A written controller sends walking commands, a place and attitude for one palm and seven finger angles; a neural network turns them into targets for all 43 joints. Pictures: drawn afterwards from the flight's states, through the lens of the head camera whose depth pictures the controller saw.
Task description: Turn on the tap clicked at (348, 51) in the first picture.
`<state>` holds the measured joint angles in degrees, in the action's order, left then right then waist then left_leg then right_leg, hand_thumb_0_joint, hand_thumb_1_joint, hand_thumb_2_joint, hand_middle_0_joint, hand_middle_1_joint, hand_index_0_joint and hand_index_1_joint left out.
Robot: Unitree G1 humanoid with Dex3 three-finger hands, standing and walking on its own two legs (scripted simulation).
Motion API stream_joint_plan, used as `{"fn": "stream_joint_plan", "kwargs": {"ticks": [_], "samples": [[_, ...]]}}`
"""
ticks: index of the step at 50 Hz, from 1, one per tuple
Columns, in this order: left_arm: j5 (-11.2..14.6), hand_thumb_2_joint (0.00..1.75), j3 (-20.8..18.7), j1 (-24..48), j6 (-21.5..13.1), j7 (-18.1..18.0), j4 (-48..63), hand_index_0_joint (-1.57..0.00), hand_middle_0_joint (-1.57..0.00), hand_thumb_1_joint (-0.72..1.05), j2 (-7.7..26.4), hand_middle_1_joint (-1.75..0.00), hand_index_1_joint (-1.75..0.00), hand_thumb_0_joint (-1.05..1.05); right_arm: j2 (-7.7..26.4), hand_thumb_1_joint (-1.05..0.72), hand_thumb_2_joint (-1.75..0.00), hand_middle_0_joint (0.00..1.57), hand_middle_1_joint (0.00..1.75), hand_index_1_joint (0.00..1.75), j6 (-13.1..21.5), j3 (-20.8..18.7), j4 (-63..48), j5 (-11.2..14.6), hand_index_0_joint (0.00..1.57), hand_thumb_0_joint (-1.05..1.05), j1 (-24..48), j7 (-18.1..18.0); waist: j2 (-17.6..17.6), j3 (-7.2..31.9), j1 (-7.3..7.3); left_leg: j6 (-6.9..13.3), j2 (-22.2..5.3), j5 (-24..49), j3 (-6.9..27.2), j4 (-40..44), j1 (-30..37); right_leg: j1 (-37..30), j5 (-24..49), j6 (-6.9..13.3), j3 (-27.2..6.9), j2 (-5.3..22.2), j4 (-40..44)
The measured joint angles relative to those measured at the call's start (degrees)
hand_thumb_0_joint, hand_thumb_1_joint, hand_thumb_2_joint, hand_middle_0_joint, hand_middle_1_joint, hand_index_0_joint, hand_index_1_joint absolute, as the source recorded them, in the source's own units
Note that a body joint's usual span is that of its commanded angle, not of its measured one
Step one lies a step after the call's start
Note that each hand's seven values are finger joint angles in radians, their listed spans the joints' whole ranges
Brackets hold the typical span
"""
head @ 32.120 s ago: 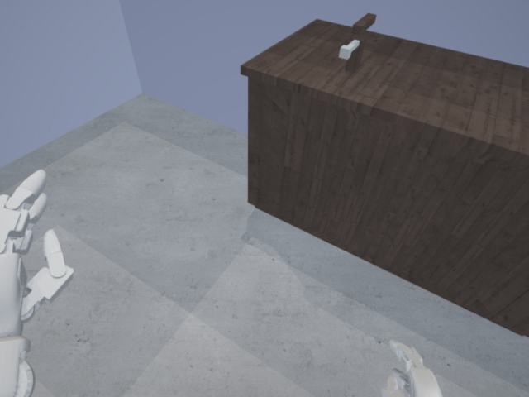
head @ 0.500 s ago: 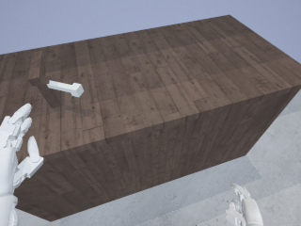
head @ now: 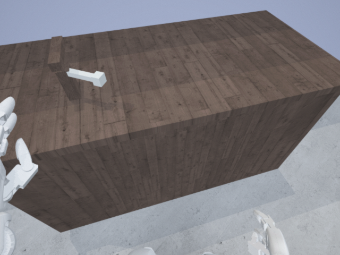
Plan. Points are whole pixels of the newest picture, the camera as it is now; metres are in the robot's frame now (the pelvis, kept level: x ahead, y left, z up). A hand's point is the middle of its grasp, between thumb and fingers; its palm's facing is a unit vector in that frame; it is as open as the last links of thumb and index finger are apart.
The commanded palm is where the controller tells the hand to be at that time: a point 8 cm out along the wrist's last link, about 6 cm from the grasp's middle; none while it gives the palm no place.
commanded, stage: step back with the hand held close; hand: left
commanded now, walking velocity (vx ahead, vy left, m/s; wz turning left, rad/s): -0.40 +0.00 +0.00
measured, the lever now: (99, 79) +0.51 +0.24 +0.13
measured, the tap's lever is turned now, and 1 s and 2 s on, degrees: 55 55 55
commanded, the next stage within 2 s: stop stepping back and stand still in 0.66 s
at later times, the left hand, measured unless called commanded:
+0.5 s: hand (43, 205) +0.16 +0.20 +0.18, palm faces +0.35 -0.86 -0.38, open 7.4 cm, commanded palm +0.09 +0.25 +0.19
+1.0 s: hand out of the picture +0.01 +0.16 +0.18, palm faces +0.34 -0.83 -0.44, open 7.4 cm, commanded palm -0.04 +0.21 +0.19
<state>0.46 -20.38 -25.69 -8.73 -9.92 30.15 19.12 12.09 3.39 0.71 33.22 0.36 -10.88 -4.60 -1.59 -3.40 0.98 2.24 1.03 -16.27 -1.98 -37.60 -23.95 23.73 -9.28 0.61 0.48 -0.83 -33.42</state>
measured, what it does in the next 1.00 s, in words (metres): walks backwards: right foot, then left foot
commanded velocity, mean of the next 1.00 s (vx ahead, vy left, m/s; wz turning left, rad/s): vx -0.22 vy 0.02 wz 0.02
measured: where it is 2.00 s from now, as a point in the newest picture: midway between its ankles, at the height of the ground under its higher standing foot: outside the picture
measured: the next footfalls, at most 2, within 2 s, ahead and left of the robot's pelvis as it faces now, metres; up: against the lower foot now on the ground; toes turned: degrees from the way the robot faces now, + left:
right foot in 0.46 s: -0.18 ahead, -0.14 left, +0.00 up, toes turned -1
left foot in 0.70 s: -0.07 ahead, +0.07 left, +0.00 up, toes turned -1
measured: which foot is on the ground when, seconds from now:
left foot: down 0.00-0.48, up 0.50-0.68, down 0.70-0.96, up 0.98-1.00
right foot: down 0.00-0.16, up 0.18-0.44, down 0.46-1.00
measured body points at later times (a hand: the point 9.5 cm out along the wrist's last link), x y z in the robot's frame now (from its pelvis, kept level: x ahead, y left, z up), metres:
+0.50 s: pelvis -0.09 -0.03 +0.01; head -0.04 -0.03 +0.46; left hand +0.13 +0.24 +0.20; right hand +0.11 -0.23 -0.08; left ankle +0.05 +0.10 -0.72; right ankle -0.16 -0.13 -0.73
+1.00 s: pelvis -0.21 -0.06 +0.01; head -0.20 -0.07 +0.46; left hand -0.02 +0.21 +0.20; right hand -0.05 -0.30 -0.08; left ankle -0.13 +0.07 -0.70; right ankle -0.19 -0.15 -0.72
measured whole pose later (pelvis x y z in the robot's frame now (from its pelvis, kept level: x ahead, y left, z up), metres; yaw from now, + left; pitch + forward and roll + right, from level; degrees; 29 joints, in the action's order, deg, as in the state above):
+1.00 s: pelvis -0.21 -0.06 +0.01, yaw -2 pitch +0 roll +1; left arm 2.5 -18.3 -30.9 -5.5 -9.8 31.8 21.7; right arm 12.1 4.2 0.0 34.5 0.1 -11.4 -4.3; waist -0.7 -1.4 -0.6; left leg -0.8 0.0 -17.4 0.4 -38.2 -24.5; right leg 15.6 -14.4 3.1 1.3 -2.1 -30.6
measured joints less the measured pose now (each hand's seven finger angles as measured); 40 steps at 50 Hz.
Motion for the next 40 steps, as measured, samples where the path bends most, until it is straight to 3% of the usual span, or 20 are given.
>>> {"fn": "stream_joint_plan", "kwargs": {"ticks": [5, 8, 12, 14, 18, 21, 24, 26, 28, 31, 35, 37, 40], "samples": [[0.8, 0.90, 1.5, -0.2, 0.0, -0.2, 2.7, -0.21, -0.21, 0.89, 0.5, -0.30, -0.31, 0.02, 0.5, -0.90, -0.90, 0.21, 0.30, 0.30, -0.6, -0.5, 1.3, 0.0, 0.20, 0.02, 1.0, 0.8, 1.0, 0.3, -1.47, -1.5, -0.2, -3.9, 1.4, -2.7, -0.6, 1.3, 1.4, 0.0, 0.7, 0.3, 0.5], [1.1, 0.90, 0.8, -1.1, -0.4, -0.1, 3.9, -0.21, -0.21, 0.89, 2.3, -0.30, -0.31, 0.01, 0.6, -0.90, -0.90, 0.21, 0.30, 0.30, -0.8, -0.6, 0.7, 0.2, 0.20, 0.02, 1.3, 0.4, 2.0, -0.2, -2.21, -0.3, 0.0, 3.9, 0.9, -0.3, -0.7, 2.5, 1.1, -0.7, 0.5, 0.8, -0.1], [0.7, 0.90, -1.3, -2.2, -0.2, -0.3, 2.4, -0.22, -0.21, 0.89, 3.8, -0.30, -0.31, 0.01, -0.6, -0.90, -0.90, 0.20, 0.30, 0.30, 0.6, -1.1, 0.9, -0.7, 0.20, 0.02, 0.2, -0.4, 1.2, 0.3, -2.00, 0.4, -0.8, 5.2, 1.5, 3.0, -0.3, 4.0, -10.2, -1.3, -2.3, -2.3, -16.3], [1.2, 0.90, -1.7, -2.3, 0.2, -0.8, 1.9, -0.22, -0.21, 0.89, 3.5, -0.30, -0.31, 0.02, -1.5, -0.90, -0.90, 0.20, 0.30, 0.30, 1.8, -1.0, 2.1, -0.9, 0.20, 0.02, -0.3, -0.2, 1.2, 1.4, -1.00, 0.0, -1.5, 7.5, 1.4, 6.4, 0.4, 2.1, -14.0, -1.3, -2.3, -2.9, -19.9], [1.9, 0.90, -0.1, -1.3, 1.9, -1.6, 1.2, -0.21, -0.21, 0.89, 0.8, -0.30, -0.31, 0.02, -2.5, -0.90, -0.90, 0.20, 0.30, 0.30, 3.1, 0.1, 3.9, -1.2, 0.20, 0.02, 0.3, 0.3, 0.9, 2.9, 0.83, -0.7, -3.1, 11.6, 0.5, 12.5, 1.3, -5.0, -17.3, -1.5, -1.7, -2.3, -14.3], [2.2, 0.90, 2.0, 1.0, 3.5, -1.3, 0.5, -0.21, -0.20, 0.90, -0.1, -0.30, -0.31, 0.02, -3.0, -0.90, -0.90, 0.21, 0.30, 0.30, 3.3, 0.9, 4.2, -1.4, 0.20, 0.02, 2.1, 0.6, 1.0, 3.2, 0.87, -1.6, -3.5, 14.7, 0.3, 15.7, 0.6, -10.1, -16.0, -1.0, -1.9, -1.8, -5.5], [2.8, 0.90, 2.0, 1.9, 3.2, -0.3, 1.7, -0.21, -0.20, 0.90, 1.6, -0.30, -0.31, 0.02, -3.6, -0.90, -0.90, 0.21, 0.30, 0.30, 2.8, 1.5, 3.0, -1.4, 0.20, 0.02, 4.8, 1.0, 2.0, 2.7, 0.62, -2.7, -3.5, 16.6, -0.6, 15.4, -2.4, -14.2, -11.7, 0.8, -2.3, -1.1, 7.1], [2.9, 0.90, 2.5, 1.6, 2.1, 0.6, 2.1, -0.21, -0.21, 0.90, 1.8, -0.30, -0.31, 0.02, -3.0, -0.90, -0.90, 0.21, 0.30, 0.30, 1.8, 1.2, 3.2, -1.1, 0.20, 0.02, 6.5, 1.2, -0.1, 1.5, 0.18, -3.6, -4.8, 11.0, 0.8, 11.2, -4.3, -13.6, -11.2, 1.6, -2.0, -3.0, 7.5], [2.4, 0.90, 2.6, -0.3, 1.3, 1.5, 3.3, -0.21, -0.21, 0.90, 3.0, -0.30, -0.31, 0.02, -2.8, -0.90, -0.90, 0.21, 0.30, 0.30, 0.6, 0.6, 2.9, -0.3, 0.20, 0.02, 6.1, 1.1, 0.6, 1.9, -0.12, -3.9, -3.2, 2.0, 1.5, 2.4, -5.9, -12.7, -9.4, 1.5, -2.4, -2.7, 7.3], [1.9, 0.90, 1.2, -4.1, 0.3, 2.4, 4.4, -0.22, -0.21, 0.89, 4.8, -0.30, -0.31, 0.02, -2.1, -0.90, -0.90, 0.21, 0.30, 0.30, -0.9, 0.4, 1.9, -0.1, 0.20, 0.02, 4.2, 0.6, 2.7, 3.5, -0.53, -4.3, -0.8, -1.7, 0.3, -4.1, -4.6, -11.6, -8.4, 1.7, -3.3, -1.6, 7.2], [2.1, 0.90, 0.9, -3.9, -0.1, 2.3, 2.3, -0.22, -0.21, 0.89, 4.8, -0.30, -0.31, 0.01, 0.9, -0.90, -0.90, 0.21, 0.30, 0.30, -1.9, -0.5, 0.6, 0.3, 0.20, 0.02, 2.1, -0.4, 1.3, 4.3, -1.22, -3.7, -1.1, 8.0, -0.2, 4.5, 3.1, -10.6, -7.9, 1.6, -2.4, -2.6, 6.6], [2.5, 0.90, 1.0, -1.8, 0.0, 2.1, 0.6, -0.22, -0.21, 0.89, 4.7, -0.30, -0.31, 0.01, 1.5, -0.90, -0.90, 0.20, 0.30, 0.30, -2.4, -1.4, 1.0, 1.0, 0.20, 0.02, 2.3, -0.8, 1.9, 3.2, -1.29, -1.6, -0.7, 4.9, -0.2, 8.5, 5.2, -9.7, -7.8, 1.1, -2.1, -2.4, 5.1], [2.9, 0.90, 0.5, -1.5, 1.3, 1.5, -0.4, -0.22, -0.21, 0.89, 4.7, -0.30, -0.31, 0.01, 1.3, -0.90, -0.90, 0.20, 0.30, 0.30, -2.1, -1.7, 0.4, 0.5, 0.20, 0.02, 2.9, -0.3, 3.5, 1.9, -1.26, -0.8, -0.2, 6.0, -1.3, 11.9, 5.7, -6.0, -11.1, -0.4, -2.8, -1.8, -0.7]]}}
